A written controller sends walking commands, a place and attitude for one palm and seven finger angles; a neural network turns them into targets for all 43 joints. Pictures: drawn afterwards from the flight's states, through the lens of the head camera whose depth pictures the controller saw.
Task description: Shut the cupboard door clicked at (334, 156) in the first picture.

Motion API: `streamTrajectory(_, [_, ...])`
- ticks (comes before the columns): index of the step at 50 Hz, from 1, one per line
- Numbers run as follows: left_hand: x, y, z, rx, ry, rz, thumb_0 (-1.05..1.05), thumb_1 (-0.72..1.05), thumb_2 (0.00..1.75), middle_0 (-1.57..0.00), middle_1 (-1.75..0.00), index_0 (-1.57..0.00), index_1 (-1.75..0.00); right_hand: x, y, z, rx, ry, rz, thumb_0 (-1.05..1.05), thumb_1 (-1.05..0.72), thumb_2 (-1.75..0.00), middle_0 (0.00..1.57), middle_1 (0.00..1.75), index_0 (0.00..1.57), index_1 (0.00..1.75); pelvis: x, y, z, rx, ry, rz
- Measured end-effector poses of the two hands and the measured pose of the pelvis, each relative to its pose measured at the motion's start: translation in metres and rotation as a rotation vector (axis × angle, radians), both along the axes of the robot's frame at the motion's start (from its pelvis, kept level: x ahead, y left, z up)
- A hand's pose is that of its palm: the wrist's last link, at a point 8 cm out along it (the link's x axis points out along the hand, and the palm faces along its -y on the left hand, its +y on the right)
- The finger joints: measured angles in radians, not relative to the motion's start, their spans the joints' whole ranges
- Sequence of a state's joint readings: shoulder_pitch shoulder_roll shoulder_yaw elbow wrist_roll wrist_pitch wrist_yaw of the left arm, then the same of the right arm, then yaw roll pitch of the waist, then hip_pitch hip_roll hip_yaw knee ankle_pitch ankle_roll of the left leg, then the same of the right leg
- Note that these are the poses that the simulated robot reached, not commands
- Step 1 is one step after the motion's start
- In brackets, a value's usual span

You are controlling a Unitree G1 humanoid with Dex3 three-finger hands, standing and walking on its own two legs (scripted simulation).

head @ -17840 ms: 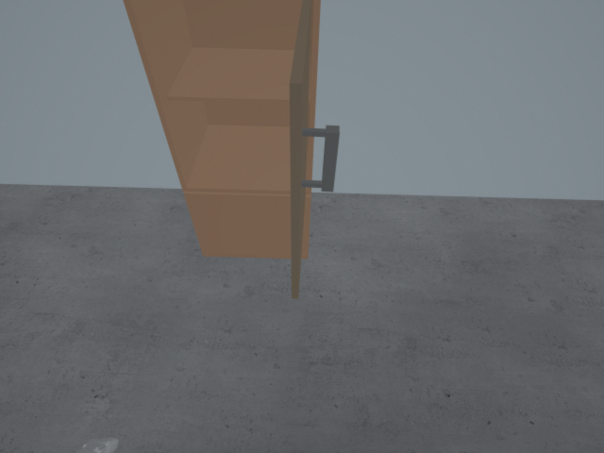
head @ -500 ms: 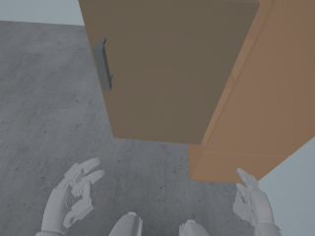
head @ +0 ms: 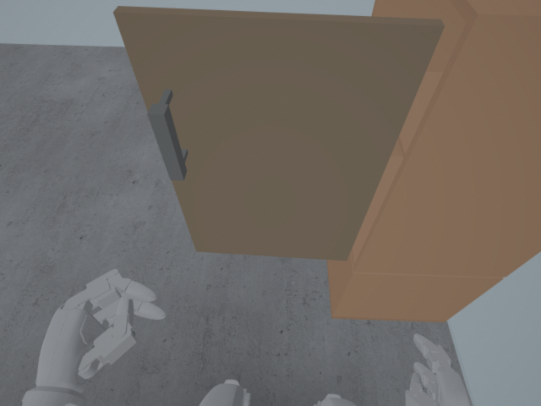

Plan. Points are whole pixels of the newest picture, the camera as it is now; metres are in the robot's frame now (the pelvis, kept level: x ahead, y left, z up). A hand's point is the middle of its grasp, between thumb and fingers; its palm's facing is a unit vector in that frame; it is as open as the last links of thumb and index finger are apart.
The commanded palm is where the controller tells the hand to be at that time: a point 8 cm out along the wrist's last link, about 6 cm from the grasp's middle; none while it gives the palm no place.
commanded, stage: raise the hand and make a fist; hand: left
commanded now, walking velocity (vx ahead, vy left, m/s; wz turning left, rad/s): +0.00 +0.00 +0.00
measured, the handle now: (172, 136) +0.48 +0.20 +0.13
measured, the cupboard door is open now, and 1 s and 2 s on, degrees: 88 88 88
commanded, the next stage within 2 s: bring the fist close to the handle in 1.02 s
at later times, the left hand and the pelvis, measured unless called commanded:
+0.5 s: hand (122, 301) +0.22 +0.19 +0.11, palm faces +0.01 -1.00 -0.05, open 3.1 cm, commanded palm +0.20 +0.24 +0.12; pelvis +0.01 +0.00 +0.03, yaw +0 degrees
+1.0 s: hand (125, 284) +0.23 +0.19 +0.12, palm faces +0.03 -1.00 -0.05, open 3.1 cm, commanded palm +0.21 +0.24 +0.13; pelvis +0.01 +0.00 +0.04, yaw +0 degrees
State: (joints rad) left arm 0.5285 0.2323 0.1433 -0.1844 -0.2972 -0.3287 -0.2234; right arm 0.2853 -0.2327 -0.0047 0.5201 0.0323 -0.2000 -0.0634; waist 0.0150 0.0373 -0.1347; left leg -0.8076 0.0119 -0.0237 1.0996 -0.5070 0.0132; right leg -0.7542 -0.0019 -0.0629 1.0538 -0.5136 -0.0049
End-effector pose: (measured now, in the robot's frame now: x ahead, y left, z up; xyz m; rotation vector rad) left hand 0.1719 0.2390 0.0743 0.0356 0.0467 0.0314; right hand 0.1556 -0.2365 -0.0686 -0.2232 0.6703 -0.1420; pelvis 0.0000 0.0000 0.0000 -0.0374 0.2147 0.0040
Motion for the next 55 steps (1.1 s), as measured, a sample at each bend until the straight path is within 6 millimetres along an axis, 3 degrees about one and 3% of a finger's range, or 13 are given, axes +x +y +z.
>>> streamTrajectory(6, [0.004,-0.003,0.005,-0.006,-0.003,-0.036,0.02,0.90,0.90,-0.96,-1.13,-0.96,-1.13,0.013,-0.003,0.012,-0.018,-0.034,0.002,0.02,-0.91,-0.90,0.21,0.30,0.20,0.30,0.003,0.002,0.004,0.000,-0.016,0.002])
streamTrajectory(14, [0.012,0.001,0.024,0.005,-0.041,-0.016,0.02,0.90,0.90,-1.11,-1.29,-1.11,-1.29,0.028,0.015,0.028,0.022,-0.088,0.042,0.02,-0.91,-0.90,0.21,0.30,0.20,0.30,0.004,0.003,0.014,0.000,-0.045,0.006])
streamTrajectory(24, [0.025,0.005,0.038,0.008,-0.039,-0.022,0.02,0.90,0.90,-1.26,-1.45,-1.26,-1.46,0.023,0.024,0.034,0.048,-0.081,0.064,0.02,-0.90,-0.90,0.21,0.30,0.20,0.30,0.006,0.003,0.025,0.003,-0.077,0.007])
streamTrajectory(34, [0.041,0.008,0.056,0.018,-0.068,-0.020,0.02,0.90,0.90,-1.30,-1.49,-1.30,-1.50,0.010,0.010,0.037,0.030,-0.060,0.033,0.02,-0.90,-0.90,0.21,0.30,0.20,0.30,0.009,0.003,0.034,0.010,-0.103,0.004])
streamTrajectory(43, [0.043,0.003,0.052,0.007,-0.037,-0.018,0.02,0.90,0.90,-1.30,-1.50,-1.30,-1.50,0.008,0.001,0.043,0.020,-0.070,0.021,0.02,-0.90,-0.90,0.21,0.30,0.20,0.30,0.010,0.001,0.038,0.017,-0.111,-0.002])
streamTrajectory(55, [0.040,0.001,0.053,0.016,-0.050,-0.010,0.02,0.90,0.90,-1.30,-1.50,-1.30,-1.50,0.017,0.004,0.042,0.034,-0.076,0.042,0.02,-0.90,-0.90,0.21,0.30,0.20,0.30,0.010,-0.003,0.037,0.019,-0.110,0.003])
